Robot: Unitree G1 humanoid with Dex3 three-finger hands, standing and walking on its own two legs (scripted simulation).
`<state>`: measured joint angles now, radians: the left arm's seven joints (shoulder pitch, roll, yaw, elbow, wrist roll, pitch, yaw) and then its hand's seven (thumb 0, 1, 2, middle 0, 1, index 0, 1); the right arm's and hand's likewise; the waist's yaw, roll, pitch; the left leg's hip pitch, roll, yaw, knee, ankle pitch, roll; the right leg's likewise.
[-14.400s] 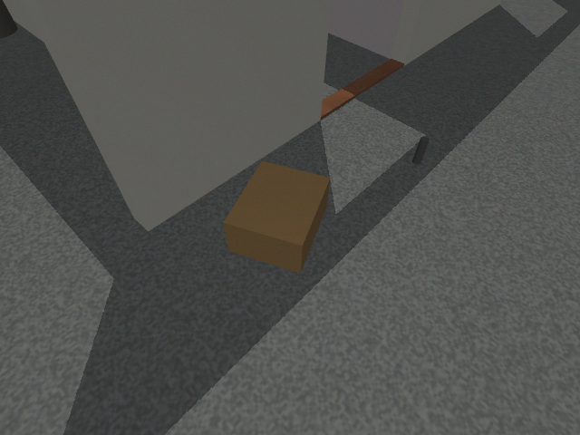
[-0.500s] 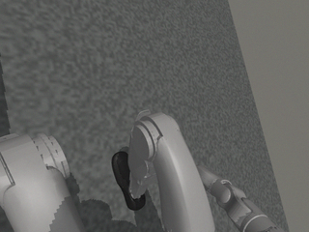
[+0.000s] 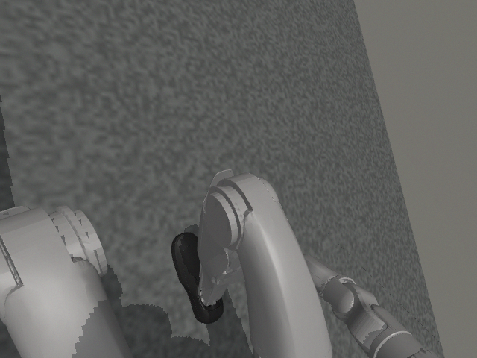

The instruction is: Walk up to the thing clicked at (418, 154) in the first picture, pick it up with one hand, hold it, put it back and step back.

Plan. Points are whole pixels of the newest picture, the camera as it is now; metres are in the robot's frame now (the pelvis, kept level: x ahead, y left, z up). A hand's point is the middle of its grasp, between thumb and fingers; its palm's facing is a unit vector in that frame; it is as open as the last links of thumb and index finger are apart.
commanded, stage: settle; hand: left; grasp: from the side
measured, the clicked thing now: out of the picture +0.43 +0.31 -0.20
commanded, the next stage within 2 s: lift in 1.88 s
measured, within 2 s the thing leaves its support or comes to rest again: leaves its support in 0.12 s
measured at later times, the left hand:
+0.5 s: hand out of the picture +0.42 +0.32 -0.09, palm faces +0.37 -0.93 -0.02, open 5.9 cm
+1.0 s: hand out of the picture +0.42 +0.32 +0.00, palm faces +0.36 -0.93 -0.08, open 5.9 cm
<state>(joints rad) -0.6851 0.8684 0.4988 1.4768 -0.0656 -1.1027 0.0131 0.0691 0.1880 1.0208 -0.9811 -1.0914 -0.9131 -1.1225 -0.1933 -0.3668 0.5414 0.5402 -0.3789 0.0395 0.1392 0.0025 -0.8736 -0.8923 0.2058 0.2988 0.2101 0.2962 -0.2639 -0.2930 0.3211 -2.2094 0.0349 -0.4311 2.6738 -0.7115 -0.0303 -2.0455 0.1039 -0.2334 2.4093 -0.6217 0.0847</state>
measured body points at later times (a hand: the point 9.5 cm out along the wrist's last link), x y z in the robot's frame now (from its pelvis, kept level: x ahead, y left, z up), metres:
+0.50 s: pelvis +0.00 +0.00 +0.02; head +0.20 +0.18 +0.38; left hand +0.39 +0.37 -0.09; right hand +0.18 -0.24 -0.03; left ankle +0.08 +0.13 -0.25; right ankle +0.14 -0.13 -0.25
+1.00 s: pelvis +0.02 -0.02 +0.05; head +0.21 +0.11 +0.44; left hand +0.39 +0.37 +0.01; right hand +0.20 -0.25 -0.05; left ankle +0.08 +0.13 -0.25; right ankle +0.14 -0.13 -0.25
